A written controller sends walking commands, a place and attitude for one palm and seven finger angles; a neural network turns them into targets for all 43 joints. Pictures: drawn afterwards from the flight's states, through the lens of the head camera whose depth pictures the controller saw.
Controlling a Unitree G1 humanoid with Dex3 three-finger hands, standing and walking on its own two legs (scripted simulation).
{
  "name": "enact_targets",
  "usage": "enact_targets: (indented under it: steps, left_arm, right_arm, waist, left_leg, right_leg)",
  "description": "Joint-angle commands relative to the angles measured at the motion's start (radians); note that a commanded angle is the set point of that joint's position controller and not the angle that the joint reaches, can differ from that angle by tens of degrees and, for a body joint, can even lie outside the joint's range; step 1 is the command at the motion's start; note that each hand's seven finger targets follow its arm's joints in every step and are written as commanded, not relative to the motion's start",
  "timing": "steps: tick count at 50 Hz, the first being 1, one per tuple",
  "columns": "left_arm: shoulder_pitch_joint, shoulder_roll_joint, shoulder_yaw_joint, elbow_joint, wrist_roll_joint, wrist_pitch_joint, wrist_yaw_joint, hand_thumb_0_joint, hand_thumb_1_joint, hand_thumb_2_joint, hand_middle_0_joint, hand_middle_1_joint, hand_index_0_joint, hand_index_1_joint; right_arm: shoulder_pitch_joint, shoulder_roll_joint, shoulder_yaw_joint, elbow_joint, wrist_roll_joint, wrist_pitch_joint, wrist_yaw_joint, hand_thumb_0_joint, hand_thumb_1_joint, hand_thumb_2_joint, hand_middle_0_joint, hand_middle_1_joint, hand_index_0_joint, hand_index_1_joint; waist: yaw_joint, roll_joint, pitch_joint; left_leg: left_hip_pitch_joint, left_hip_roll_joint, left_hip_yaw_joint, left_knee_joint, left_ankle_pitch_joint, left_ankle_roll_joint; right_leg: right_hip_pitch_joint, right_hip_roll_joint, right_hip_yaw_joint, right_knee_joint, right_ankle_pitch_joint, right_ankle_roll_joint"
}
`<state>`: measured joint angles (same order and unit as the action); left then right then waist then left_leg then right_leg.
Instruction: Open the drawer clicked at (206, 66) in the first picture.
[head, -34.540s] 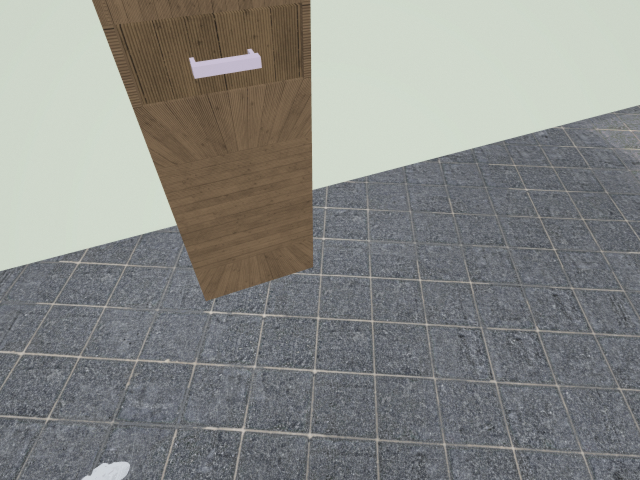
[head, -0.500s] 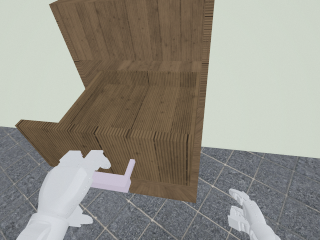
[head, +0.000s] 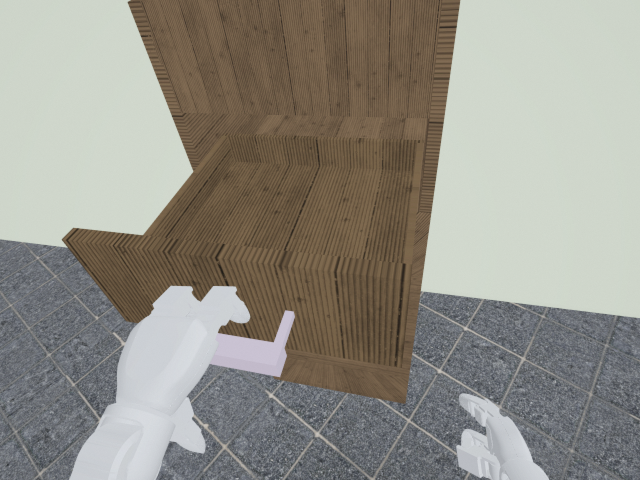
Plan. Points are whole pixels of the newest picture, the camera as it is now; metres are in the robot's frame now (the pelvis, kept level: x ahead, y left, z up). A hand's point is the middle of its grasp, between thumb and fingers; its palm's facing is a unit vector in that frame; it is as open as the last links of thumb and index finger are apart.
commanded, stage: lift the hand off the handle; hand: left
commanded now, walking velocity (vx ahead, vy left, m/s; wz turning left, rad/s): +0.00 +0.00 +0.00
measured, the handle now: (224, 330) +0.24 +0.15 +0.12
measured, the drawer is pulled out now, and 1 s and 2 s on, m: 0.30 0.30 0.30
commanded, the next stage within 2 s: draw the hand back to the body in 1.20 s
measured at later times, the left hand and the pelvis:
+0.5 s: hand (180, 334) +0.21 +0.17 +0.16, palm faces +0.12 -0.11 -0.99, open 13.2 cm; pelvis -0.01 +0.00 +0.01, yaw +1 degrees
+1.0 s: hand (156, 266) +0.22 +0.17 +0.25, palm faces +0.33 -0.14 -0.93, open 13.8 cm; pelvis -0.02 -0.01 +0.01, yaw +0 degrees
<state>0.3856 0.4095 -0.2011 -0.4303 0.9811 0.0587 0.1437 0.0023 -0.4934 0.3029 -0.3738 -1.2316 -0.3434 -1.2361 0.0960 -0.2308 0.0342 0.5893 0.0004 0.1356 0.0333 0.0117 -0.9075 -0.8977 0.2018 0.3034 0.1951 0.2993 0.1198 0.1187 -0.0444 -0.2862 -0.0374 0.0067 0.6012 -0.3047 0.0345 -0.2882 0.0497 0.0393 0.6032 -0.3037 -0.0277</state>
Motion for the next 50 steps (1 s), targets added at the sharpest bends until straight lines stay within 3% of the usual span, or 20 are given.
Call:
enact_targets:
  steps: [1, 9, 15, 18, 19, 21, 23, 24, 26, 28, 32, 33, 35, 38, 40, 43, 46, 48, 49, 50]
  left_arm:
    - [-0.234, 0.122, 0.137, -0.249, 0.002, 0.031, 0.028, 0.0, -0.5, 0.3, -0.3, -1.2, -0.3, -1.2]
    - [-0.29, 0.153, 0.157, -0.356, -0.045, 0.046, -0.017, 0.0, -0.5, 0.3, -0.3, -1.2, -0.3, -1.2]
    - [-0.372, 0.145, 0.127, -0.305, -0.051, 0.096, -0.083, 0.0, -0.5, 0.3, -0.3, -1.2, -0.3, -1.2]
    - [-0.447, 0.258, 0.225, -0.385, -0.088, 0.102, -0.097, 0.0, -0.5, 0.3, -0.3, -1.2, -0.3, -1.2]
    - [-0.468, 0.207, 0.166, -0.373, -0.063, 0.104, -0.108, 0.0, -0.5, 0.3, -0.3, -1.2, -0.3, -1.2]
    - [-0.458, 0.226, 0.192, -0.337, -0.076, 0.096, -0.12, 0.0, -0.5, 0.3, -0.3, -1.2, -0.3, -1.2]
    - [-0.529, 0.289, 0.252, -0.402, -0.12, 0.083, -0.122, 0.0, -0.5, 0.3, -0.3, -1.2, -0.3, -1.2]
    - [-0.519, 0.243, 0.208, -0.386, -0.107, 0.079, -0.133, 0.0, -0.5, 0.3, -0.3, -1.2, -0.3, -1.2]
    - [-0.514, 0.264, 0.236, -0.357, -0.127, 0.068, -0.143, 0.0, -0.5, 0.3, -0.3, -1.2, -0.3, -1.2]
    - [-0.576, 0.321, 0.293, -0.403, -0.165, 0.058, -0.145, 0.0, -0.5, 0.3, -0.3, -1.2, -0.3, -1.2]
    - [-0.515, 0.286, 0.271, -0.418, -0.164, 0.051, -0.16, 0.0, -0.5, 0.3, -0.3, -1.2, -0.3, -1.2]
    - [-0.538, 0.336, 0.327, -0.436, -0.197, 0.053, -0.159, 0.0, -0.5, 0.3, -0.3, -1.2, -0.3, -1.2]
    - [-0.517, 0.286, 0.281, -0.344, -0.178, 0.068, -0.179, 0.0, -0.5, 0.3, -0.3, -1.2, -0.3, -1.2]
    - [-0.537, 0.327, 0.336, -0.343, -0.208, 0.106, -0.198, 0.0, -0.5, 0.3, -0.3, -1.2, -0.3, -1.2]
    - [-0.503, 0.269, 0.288, -0.288, -0.213, 0.12, -0.224, 0.0, -0.5, 0.3, -0.3, -1.2, -0.3, -1.2]
    - [-0.505, 0.35, 0.379, -0.335, -0.26, 0.127, -0.235, 0.0, -0.5, 0.3, -0.3, -1.2, -0.3, -1.2]
    - [-0.502, 0.328, 0.362, -0.357, -0.254, 0.134, -0.249, 0.0, -0.5, 0.3, -0.3, -1.2, -0.3, -1.2]
    - [-0.555, 0.419, 0.431, -0.44, -0.275, 0.13, -0.238, 0.0, -0.5, 0.3, -0.3, -1.2, -0.3, -1.2]
    - [-0.568, 0.349, 0.366, -0.445, -0.257, 0.136, -0.247, 0.0, -0.5, 0.3, -0.3, -1.2, -0.3, -1.2]
    - [-0.555, 0.348, 0.365, -0.403, -0.26, 0.139, -0.25, 0.0, -0.5, 0.3, -0.3, -1.2, -0.3, -1.2]
  right_arm:
    - [-0.219, -0.072, -0.03, -0.194, 0.008, -0.052, -0.003, 0.0, -0.9, -0.9, 0.2, 0.3, 0.2, 0.3]
    - [-0.245, -0.069, -0.007, -0.214, 0.016, -0.055, -0.001, 0.0, -0.9, -0.9, 0.2, 0.3, 0.2, 0.3]
    - [-0.278, -0.072, -0.01, -0.189, 0.026, -0.028, 0.009, 0.0, -0.9, -0.9, 0.2, 0.3, 0.2, 0.3]
    - [-0.297, -0.096, -0.007, -0.217, 0.043, -0.028, -0.001, 0.0, -0.9, -0.9, 0.2, 0.3, 0.2, 0.3]
    - [-0.304, -0.072, 0.005, -0.218, 0.029, -0.033, 0.004, 0.0, -0.9, -0.9, 0.2, 0.3, 0.2, 0.3]
    - [-0.288, -0.079, -0.007, -0.195, 0.028, -0.028, -0.002, 0.0, -0.9, -0.9, 0.2, 0.3, 0.2, 0.3]
    - [-0.305, -0.092, -0.006, -0.216, 0.046, -0.044, -0.007, 0.0, -0.9, -0.9, 0.2, 0.3, 0.2, 0.3]
    - [-0.306, -0.069, 0.004, -0.216, 0.032, -0.053, -0.004, 0.0, -0.9, -0.9, 0.2, 0.3, 0.2, 0.3]
    - [-0.291, -0.08, -0.006, -0.195, 0.032, -0.051, -0.009, 0.0, -0.9, -0.9, 0.2, 0.3, 0.2, 0.3]
    - [-0.302, -0.09, -0.006, -0.205, 0.049, -0.07, -0.01, 0.0, -0.9, -0.9, 0.2, 0.3, 0.2, 0.3]
    - [-0.295, -0.084, -0.011, -0.204, 0.036, -0.078, 0.005, 0.0, -0.9, -0.9, 0.2, 0.3, 0.2, 0.3]
    - [-0.309, -0.092, -0.012, -0.209, 0.054, -0.09, 0.003, 0.0, -0.9, -0.9, 0.2, 0.3, 0.2, 0.3]
    - [-0.295, -0.075, -0.011, -0.178, 0.041, -0.083, 0.013, 0.0, -0.9, -0.9, 0.2, 0.3, 0.2, 0.3]
    - [-0.319, -0.093, -0.011, -0.19, 0.063, -0.074, 0.027, 0.0, -0.9, -0.9, 0.2, 0.3, 0.2, 0.3]
    - [-0.307, -0.078, -0.007, -0.187, 0.054, -0.055, 0.038, 0.0, -0.9, -0.9, 0.2, 0.3, 0.2, 0.3]
    - [-0.323, -0.102, -0.007, -0.213, 0.07, -0.042, 0.038, 0.0, -0.9, -0.9, 0.2, 0.3, 0.2, 0.3]
    - [-0.326, -0.092, -0.002, -0.224, 0.06, -0.029, 0.047, 0.0, -0.9, -0.9, 0.2, 0.3, 0.2, 0.3]
    - [-0.337, -0.11, -0.005, -0.24, 0.073, -0.041, 0.039, 0.0, -0.9, -0.9, 0.2, 0.3, 0.2, 0.3]
    - [-0.351, -0.087, 0.005, -0.252, 0.059, -0.046, 0.045, 0.0, -0.9, -0.9, 0.2, 0.3, 0.2, 0.3]
    - [-0.331, -0.083, -0.001, -0.23, 0.059, -0.044, 0.044, 0.0, -0.9, -0.9, 0.2, 0.3, 0.2, 0.3]
  waist:
    - [-0.013, -0.1, -0.115]
    - [-0.003, -0.082, -0.148]
    - [-0.026, -0.065, -0.059]
    - [-0.022, -0.016, -0.124]
    - [-0.006, -0.05, -0.143]
    - [-0.018, -0.073, -0.098]
    - [-0.026, -0.006, -0.12]
    - [-0.006, -0.06, -0.146]
    - [-0.018, -0.084, -0.108]
    - [-0.026, -0.01, -0.125]
    - [-0.005, -0.057, -0.143]
    - [-0.016, -0.006, -0.14]
    - [-0.018, -0.09, -0.077]
    - [-0.015, -0.062, -0.068]
    - [-0.011, -0.133, -0.054]
    - [-0.006, -0.1, -0.081]
    - [0.004, -0.129, -0.107]
    - [-0.005, -0.07, -0.145]
    - [0.015, -0.082, -0.175]
    - [-0.006, -0.095, -0.125]
  left_leg:
    - [0.086, 0.032, -0.018, -0.104, 0.177, -0.009]
    - [0.112, 0.041, -0.018, -0.134, 0.199, -0.011]
    - [0.108, 0.043, -0.019, -0.177, 0.17, -0.012]
    - [0.1, 0.053, -0.017, -0.186, 0.135, -0.006]
    - [0.109, 0.038, -0.013, -0.182, 0.156, -0.006]
    - [0.125, 0.037, -0.013, -0.187, 0.157, -0.008]
    - [0.114, 0.048, -0.017, -0.193, 0.116, -0.004]
    - [0.127, 0.031, -0.012, -0.183, 0.151, -0.004]
    - [0.139, 0.027, -0.012, -0.188, 0.163, -0.006]
    - [0.13, 0.038, -0.016, -0.192, 0.142, -0.008]
    - [0.148, 0.025, -0.014, -0.185, 0.209, -0.013]
    - [0.13, 0.038, -0.014, -0.188, 0.167, -0.014]
    - [0.117, 0.026, -0.013, -0.199, 0.162, -0.016]
    - [0.08, 0.037, -0.008, -0.208, 0.131, -0.018]
    - [0.075, 0.028, 0.002, -0.209, 0.147, -0.017]
    - [0.055, 0.039, 0.01, -0.2, 0.11, -0.015]
    - [0.061, 0.027, 0.017, -0.181, 0.134, -0.013]
    - [0.058, 0.038, 0.017, -0.169, 0.115, -0.013]
    - [0.059, 0.019, 0.01, -0.161, 0.156, -0.01]
    - [0.067, 0.025, 0.012, -0.165, 0.147, -0.012]
  right_leg:
    - [0.019, -0.017, 0.014, -0.135, 0.08, -0.011]
    - [0.074, -0.022, -0.005, -0.145, 0.093, -0.004]
    - [0.08, -0.017, 0.004, -0.178, 0.072, -0.007]
    - [0.154, -0.017, 0.006, -0.162, 0.092, 0.003]
    - [0.145, -0.025, 0.001, -0.171, 0.069, 0.001]
    - [0.122, -0.025, 0.012, -0.206, 0.052, 0.001]
    - [0.157, -0.025, 0.01, -0.19, 0.063, 0.005]
    - [0.155, -0.03, 0.008, -0.198, 0.054, 0.004]
    - [0.135, -0.032, 0.015, -0.227, 0.055, 0.007]
    - [0.16, -0.032, 0.011, -0.208, 0.076, 0.007]
    - [0.157, -0.035, 0.015, -0.215, 0.107, 0.006]
    - [0.171, -0.038, 0.01, -0.204, 0.103, 0.007]
    - [0.128, -0.034, 0.01, -0.228, 0.051, 0.006]
    - [0.148, -0.037, 0.005, -0.208, 0.064, 0.008]
    - [0.141, -0.042, -0.007, -0.212, 0.061, 0.016]
    - [0.163, -0.047, -0.005, -0.194, 0.064, 0.024]
    - [0.159, -0.054, 0.004, -0.198, 0.055, 0.028]
    - [0.171, -0.055, 0.009, -0.178, 0.058, 0.027]
    - [0.189, -0.055, 0.008, -0.167, 0.078, 0.021]
    - [0.147, -0.054, 0.005, -0.184, 0.058, 0.023]
